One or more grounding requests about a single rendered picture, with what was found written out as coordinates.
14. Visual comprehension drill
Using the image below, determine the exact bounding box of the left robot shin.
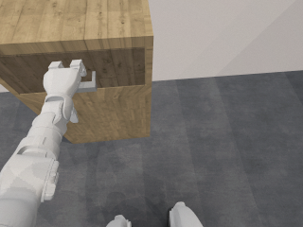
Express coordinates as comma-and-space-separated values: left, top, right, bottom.
115, 215, 125, 219

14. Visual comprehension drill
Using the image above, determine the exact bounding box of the robot left forearm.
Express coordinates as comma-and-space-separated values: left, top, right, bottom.
0, 93, 73, 189

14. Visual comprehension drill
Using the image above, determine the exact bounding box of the robot left upper arm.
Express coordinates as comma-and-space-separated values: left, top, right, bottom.
0, 154, 60, 227

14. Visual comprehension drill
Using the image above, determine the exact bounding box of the left robot hand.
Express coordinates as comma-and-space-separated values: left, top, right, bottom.
43, 60, 87, 123

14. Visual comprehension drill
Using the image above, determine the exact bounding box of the drawer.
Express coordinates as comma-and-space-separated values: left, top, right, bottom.
0, 46, 146, 94

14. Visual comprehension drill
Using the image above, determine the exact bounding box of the robot shin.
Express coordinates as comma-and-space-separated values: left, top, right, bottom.
115, 215, 125, 219
173, 201, 186, 209

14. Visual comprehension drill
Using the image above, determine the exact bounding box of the cabinet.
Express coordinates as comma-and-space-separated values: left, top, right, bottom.
0, 0, 154, 144

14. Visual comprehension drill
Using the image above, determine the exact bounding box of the handle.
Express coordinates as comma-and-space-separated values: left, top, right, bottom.
76, 71, 98, 93

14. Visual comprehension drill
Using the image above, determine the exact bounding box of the right robot shin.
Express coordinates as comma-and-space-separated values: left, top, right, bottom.
173, 201, 186, 209

